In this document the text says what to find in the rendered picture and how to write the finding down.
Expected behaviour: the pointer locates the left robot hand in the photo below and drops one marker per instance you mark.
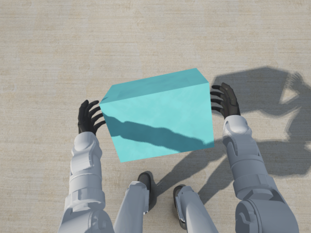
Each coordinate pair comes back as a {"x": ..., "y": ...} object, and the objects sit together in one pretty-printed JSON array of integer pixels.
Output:
[{"x": 85, "y": 120}]

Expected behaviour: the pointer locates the robot right upper arm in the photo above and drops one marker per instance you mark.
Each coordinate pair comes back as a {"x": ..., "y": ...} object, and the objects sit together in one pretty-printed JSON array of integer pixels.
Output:
[{"x": 264, "y": 216}]

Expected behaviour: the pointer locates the carton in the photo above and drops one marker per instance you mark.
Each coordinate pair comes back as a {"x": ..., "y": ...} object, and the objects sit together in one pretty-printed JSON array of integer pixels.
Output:
[{"x": 160, "y": 115}]

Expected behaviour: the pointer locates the robot left foot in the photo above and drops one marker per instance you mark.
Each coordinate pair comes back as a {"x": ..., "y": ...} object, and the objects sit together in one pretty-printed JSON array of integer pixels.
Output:
[{"x": 145, "y": 179}]

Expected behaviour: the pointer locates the right robot forearm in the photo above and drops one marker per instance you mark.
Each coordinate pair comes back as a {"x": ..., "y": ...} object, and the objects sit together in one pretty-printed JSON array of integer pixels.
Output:
[{"x": 251, "y": 180}]

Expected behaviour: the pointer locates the robot left upper arm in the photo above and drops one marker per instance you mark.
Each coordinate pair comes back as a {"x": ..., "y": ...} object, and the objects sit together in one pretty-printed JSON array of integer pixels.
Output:
[{"x": 94, "y": 221}]

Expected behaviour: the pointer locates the robot foot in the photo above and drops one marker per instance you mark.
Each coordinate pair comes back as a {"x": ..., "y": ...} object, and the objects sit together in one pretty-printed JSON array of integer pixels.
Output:
[
  {"x": 175, "y": 192},
  {"x": 145, "y": 179}
]

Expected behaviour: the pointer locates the left robot forearm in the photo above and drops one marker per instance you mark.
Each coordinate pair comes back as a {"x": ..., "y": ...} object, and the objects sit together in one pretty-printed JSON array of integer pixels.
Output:
[{"x": 85, "y": 178}]

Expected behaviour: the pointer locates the right robot hand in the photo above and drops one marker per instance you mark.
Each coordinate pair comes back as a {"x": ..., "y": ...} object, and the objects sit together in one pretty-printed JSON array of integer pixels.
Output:
[{"x": 229, "y": 102}]

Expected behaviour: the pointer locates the robot right foot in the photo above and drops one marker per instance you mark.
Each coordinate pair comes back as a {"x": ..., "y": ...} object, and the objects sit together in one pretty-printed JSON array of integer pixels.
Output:
[{"x": 175, "y": 192}]

